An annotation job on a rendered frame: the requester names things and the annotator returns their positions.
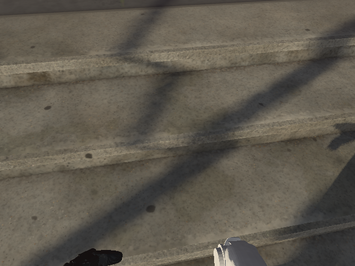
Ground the left robot hand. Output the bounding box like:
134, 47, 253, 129
63, 248, 123, 266

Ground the robot right shin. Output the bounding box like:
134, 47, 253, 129
224, 237, 257, 249

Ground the robot right thigh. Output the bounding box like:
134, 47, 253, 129
214, 241, 267, 266

